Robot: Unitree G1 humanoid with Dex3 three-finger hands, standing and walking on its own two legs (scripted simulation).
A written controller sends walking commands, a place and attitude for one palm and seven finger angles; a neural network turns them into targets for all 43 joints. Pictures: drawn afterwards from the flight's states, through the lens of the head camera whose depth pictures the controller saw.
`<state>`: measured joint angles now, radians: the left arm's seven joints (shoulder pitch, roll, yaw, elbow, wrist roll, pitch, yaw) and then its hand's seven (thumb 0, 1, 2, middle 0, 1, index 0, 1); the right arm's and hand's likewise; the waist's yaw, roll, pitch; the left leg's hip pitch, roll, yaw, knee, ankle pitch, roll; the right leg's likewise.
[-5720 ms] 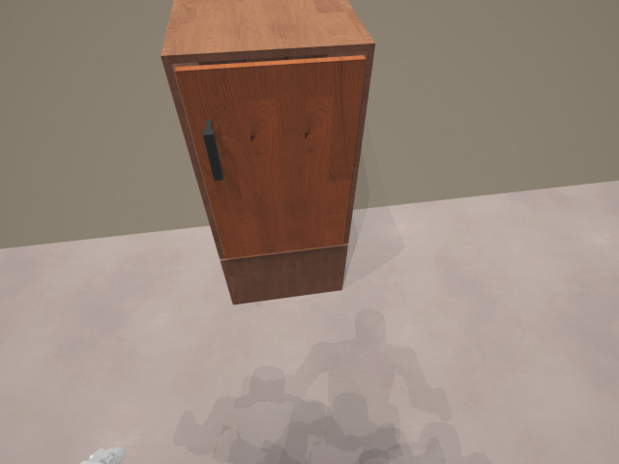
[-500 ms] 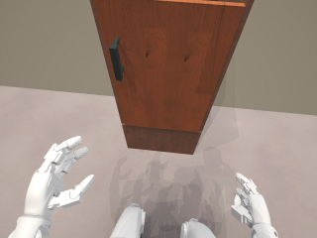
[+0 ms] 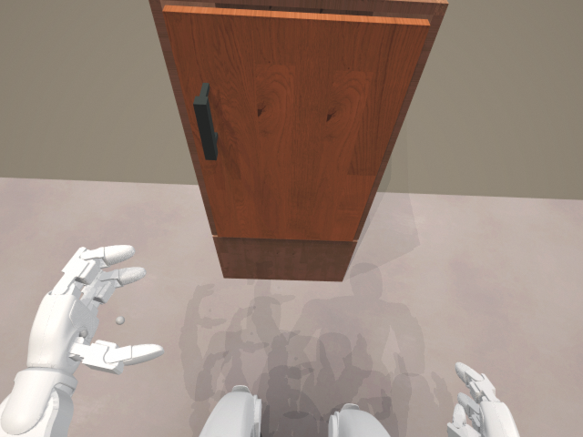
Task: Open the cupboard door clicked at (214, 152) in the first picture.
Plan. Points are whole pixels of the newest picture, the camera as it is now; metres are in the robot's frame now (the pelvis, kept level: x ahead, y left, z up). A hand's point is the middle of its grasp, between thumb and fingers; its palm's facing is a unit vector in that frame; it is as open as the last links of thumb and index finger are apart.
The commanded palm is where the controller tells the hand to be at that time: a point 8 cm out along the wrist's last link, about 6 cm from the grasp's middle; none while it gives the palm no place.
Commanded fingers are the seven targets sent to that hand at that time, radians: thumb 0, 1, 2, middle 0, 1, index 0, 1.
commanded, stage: raise the hand with hooked fingers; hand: left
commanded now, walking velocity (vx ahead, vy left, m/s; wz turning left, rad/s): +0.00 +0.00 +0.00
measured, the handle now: (208, 122) +0.59 +0.18 +0.05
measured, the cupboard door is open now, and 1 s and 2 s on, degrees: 0 0 0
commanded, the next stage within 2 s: move the hooked fingers beside the handle in 1.02 s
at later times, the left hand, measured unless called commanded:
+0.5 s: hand (80, 280) +0.29 +0.28 +0.06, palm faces +0.03 -1.00 -0.06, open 14.0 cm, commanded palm +0.27 +0.33 +0.06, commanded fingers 0.00 -0.50 0.30 -0.30 -1.20 -0.30 -1.20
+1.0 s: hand (95, 273) +0.30 +0.27 +0.06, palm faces +0.03 -1.00 -0.05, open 14.0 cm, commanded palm +0.27 +0.32 +0.06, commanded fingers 0.00 -0.50 0.30 -0.30 -1.20 -0.30 -1.20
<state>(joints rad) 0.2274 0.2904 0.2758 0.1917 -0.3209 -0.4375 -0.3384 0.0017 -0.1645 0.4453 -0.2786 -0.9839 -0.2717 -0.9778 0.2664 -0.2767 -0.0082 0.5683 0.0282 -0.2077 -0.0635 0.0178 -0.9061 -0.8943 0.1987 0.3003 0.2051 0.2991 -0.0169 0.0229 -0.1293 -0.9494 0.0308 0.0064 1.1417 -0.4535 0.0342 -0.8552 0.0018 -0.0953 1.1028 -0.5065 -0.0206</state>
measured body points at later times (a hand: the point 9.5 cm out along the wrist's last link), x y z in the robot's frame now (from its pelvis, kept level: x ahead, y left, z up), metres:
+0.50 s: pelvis +0.01 +0.01 +0.01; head +0.08 +0.03 +0.45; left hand +0.28 +0.33 +0.07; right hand +0.18 -0.23 -0.07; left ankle +0.06 +0.10 -0.65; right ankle +0.02 -0.11 -0.65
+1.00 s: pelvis +0.01 +0.00 +0.01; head +0.09 +0.01 +0.45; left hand +0.29 +0.32 +0.06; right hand +0.17 -0.25 -0.07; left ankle +0.06 +0.10 -0.65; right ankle +0.02 -0.11 -0.65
